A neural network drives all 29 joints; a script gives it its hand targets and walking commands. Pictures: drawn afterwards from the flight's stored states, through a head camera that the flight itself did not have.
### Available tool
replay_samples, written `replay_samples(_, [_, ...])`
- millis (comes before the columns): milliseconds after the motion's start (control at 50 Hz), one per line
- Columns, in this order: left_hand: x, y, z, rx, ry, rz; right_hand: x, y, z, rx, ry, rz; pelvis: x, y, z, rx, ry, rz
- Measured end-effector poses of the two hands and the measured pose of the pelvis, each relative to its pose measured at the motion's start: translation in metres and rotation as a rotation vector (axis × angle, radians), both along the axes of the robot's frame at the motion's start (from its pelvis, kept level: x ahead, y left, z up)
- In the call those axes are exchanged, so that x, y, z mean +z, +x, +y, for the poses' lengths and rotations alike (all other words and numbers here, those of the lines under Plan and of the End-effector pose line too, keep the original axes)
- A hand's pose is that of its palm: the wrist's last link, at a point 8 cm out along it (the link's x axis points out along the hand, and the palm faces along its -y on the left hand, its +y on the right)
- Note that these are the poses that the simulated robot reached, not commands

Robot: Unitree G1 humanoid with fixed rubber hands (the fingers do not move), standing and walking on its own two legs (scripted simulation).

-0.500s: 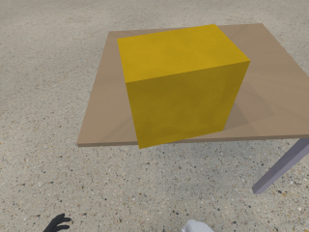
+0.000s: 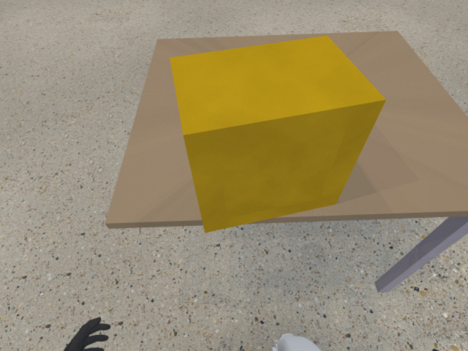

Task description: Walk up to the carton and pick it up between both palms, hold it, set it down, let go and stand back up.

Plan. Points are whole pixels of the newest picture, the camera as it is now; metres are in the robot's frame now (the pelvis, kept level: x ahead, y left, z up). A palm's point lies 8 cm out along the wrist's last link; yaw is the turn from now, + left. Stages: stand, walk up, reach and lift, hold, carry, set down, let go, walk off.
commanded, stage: walk up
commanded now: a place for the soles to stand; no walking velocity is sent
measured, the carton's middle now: (262, 139) +0.47 -0.02 +0.08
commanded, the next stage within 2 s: stand in 1.44 s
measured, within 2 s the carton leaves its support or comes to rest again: neither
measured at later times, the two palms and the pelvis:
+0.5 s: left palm out of the picture +0.13 +0.30 -0.08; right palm out of the picture +0.07 -0.32 -0.08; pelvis +0.00 +0.00 +0.00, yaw +0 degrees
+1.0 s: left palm (82, 337) +0.17 +0.30 -0.09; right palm out of the picture +0.12 -0.32 -0.08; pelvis +0.05 +0.00 +0.00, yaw +0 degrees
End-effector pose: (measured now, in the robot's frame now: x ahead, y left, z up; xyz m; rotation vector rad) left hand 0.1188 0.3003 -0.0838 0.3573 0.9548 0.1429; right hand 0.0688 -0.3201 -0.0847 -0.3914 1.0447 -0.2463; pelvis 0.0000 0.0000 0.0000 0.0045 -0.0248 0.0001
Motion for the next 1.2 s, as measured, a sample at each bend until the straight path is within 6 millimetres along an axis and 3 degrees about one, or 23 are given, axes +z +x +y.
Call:
replay_samples(140, [0.002,0.013,-0.003,-0.004,0.001,-0.031,0.001,0.003,-0.002,0.004,-0.004,-0.011,0.0,0.001,-0.002,0.001,0.001,-0.001])
replay_samples(520, [0.001,0.014,0.0,-0.006,-0.012,-0.019,0.001,0.006,0.001,0.001,-0.006,0.006,0.0,0.003,0.002,0.005,0.0,0.005])
replay_samples(660, [-0.003,0.025,0.006,0.005,-0.024,-0.014,0.004,0.004,0.005,-0.003,-0.022,0.044,0.001,0.017,0.008,0.012,-0.015,0.007])
replay_samples(760, [-0.009,0.044,-0.01,-0.009,-0.033,-0.015,0.004,0.013,-0.009,-0.014,-0.033,0.061,-0.001,0.033,-0.005,0.003,-0.011,0.02])
replay_samples(840, [-0.005,0.045,-0.014,-0.002,-0.015,-0.022,0.005,0.029,-0.015,-0.014,-0.027,0.056,0.001,0.041,-0.011,0.003,-0.005,0.015])
replay_samples(920, [-0.003,0.04,-0.008,0.009,0.002,0.0,0.004,0.044,-0.011,-0.005,-0.02,0.03,0.002,0.045,-0.008,0.004,-0.009,0.018])
replay_samples(1060, [-0.008,0.052,-0.003,0.013,-0.006,-0.027,0.005,0.049,-0.001,-0.01,-0.022,-0.003,-0.001,0.048,-0.001,0.0,-0.006,-0.006])
replay_samples(1200, [-0.006,0.048,-0.003,0.012,-0.005,-0.01,0.003,0.06,-0.001,-0.003,-0.011,-0.017,-0.001,0.047,-0.002,0.002,-0.007,-0.002])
